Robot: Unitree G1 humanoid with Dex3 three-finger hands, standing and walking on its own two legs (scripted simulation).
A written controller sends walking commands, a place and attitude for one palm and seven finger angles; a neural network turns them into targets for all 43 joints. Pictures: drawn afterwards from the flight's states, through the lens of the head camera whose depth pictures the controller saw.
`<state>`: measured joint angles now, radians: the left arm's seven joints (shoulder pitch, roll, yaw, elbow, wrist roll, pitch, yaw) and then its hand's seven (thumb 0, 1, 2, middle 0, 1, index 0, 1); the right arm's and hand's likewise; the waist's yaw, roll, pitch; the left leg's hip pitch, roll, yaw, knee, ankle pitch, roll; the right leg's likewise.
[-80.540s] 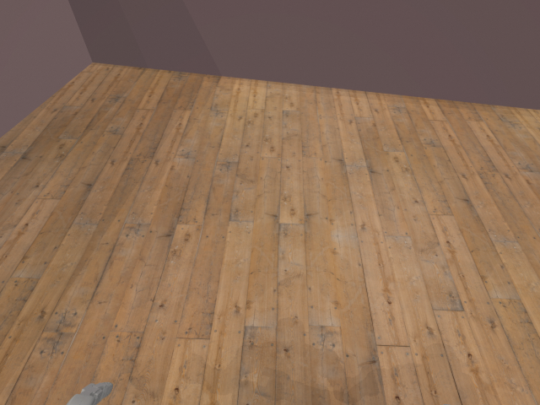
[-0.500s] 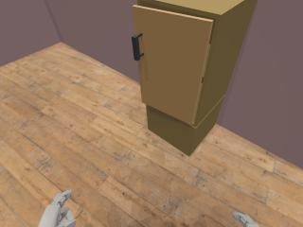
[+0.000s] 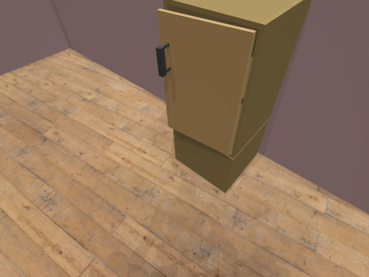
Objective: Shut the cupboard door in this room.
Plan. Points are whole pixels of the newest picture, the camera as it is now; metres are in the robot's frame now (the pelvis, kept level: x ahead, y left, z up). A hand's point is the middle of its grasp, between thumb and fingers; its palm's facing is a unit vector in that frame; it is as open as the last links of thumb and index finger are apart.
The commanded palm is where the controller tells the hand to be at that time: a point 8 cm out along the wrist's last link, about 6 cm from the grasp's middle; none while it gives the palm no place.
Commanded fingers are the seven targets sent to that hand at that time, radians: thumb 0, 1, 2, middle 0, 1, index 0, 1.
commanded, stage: let the arm hang, fingers relaxed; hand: left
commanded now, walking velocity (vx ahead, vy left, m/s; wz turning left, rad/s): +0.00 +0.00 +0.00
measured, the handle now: (164, 59) +0.88 +0.14 +0.03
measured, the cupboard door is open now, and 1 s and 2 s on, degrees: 6 6 6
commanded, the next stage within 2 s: look to check the result in 0.44 s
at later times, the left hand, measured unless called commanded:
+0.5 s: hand out of the picture +0.01 +0.13 -0.18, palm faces +0.02 -0.99 -0.13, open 7.3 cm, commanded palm none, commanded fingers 0.00 0.90 0.90 -0.20 -0.30 -0.20 -0.30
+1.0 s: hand out of the picture -0.01 +0.14 -0.18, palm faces +0.04 -0.98 -0.18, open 7.3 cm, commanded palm none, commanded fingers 0.00 0.90 0.90 -0.20 -0.30 -0.20 -0.30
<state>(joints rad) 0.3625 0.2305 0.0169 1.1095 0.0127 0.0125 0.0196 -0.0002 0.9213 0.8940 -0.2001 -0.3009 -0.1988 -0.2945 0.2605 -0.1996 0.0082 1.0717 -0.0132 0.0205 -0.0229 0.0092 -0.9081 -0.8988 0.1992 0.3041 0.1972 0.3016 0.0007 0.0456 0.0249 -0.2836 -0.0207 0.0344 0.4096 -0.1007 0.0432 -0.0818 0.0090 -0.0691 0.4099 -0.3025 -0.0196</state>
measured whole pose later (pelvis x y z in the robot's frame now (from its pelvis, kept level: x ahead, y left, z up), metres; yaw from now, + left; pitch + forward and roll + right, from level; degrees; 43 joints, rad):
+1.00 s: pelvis +0.04 -0.02 +0.00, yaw -1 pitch -1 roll +1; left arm 0.36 0.12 0.00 1.15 0.01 0.00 0.04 0.00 0.91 0.89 -0.20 -0.30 -0.20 -0.29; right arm 0.27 -0.14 0.02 1.14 -0.01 0.01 -0.05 0.01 -0.92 -0.90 0.20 0.30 0.20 0.30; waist 0.00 0.00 0.04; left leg -0.23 -0.01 0.04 0.43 -0.17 0.02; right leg -0.01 0.02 -0.06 0.37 -0.34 -0.04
